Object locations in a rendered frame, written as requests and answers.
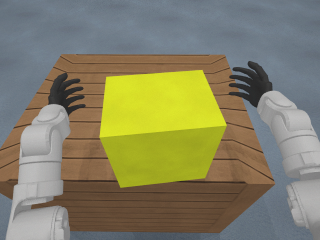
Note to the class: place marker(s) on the robot left hand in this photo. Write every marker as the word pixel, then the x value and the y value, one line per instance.
pixel 58 94

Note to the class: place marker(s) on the left robot forearm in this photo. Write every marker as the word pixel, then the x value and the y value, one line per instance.
pixel 41 146

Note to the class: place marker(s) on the carton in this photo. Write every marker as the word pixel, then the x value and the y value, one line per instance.
pixel 160 127

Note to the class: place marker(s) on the robot right hand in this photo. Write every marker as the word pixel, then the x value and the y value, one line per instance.
pixel 259 84

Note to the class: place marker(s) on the robot left upper arm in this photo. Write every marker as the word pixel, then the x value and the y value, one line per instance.
pixel 46 223

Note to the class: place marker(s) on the robot right upper arm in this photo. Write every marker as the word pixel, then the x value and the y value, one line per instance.
pixel 304 204

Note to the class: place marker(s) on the right robot forearm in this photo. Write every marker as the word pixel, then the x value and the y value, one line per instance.
pixel 294 135

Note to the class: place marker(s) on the pedestal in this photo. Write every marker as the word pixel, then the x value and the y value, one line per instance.
pixel 237 177

